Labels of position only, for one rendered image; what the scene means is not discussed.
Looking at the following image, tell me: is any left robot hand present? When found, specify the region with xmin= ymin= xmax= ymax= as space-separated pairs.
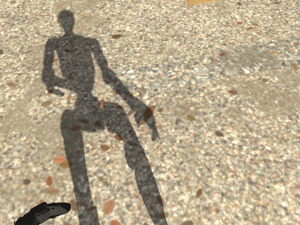
xmin=14 ymin=202 xmax=71 ymax=225

